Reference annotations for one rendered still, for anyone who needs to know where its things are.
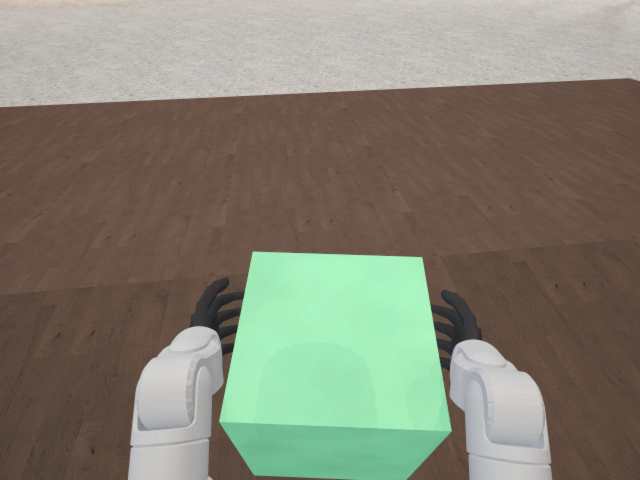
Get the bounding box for robot left hand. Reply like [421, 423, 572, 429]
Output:
[189, 277, 245, 356]

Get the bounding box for robot right forearm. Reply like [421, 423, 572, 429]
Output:
[449, 340, 552, 480]

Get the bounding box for robot left forearm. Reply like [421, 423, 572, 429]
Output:
[128, 326, 224, 480]

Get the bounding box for carton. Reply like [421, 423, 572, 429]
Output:
[219, 252, 452, 480]

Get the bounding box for robot right hand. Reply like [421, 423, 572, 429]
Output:
[430, 290, 483, 372]

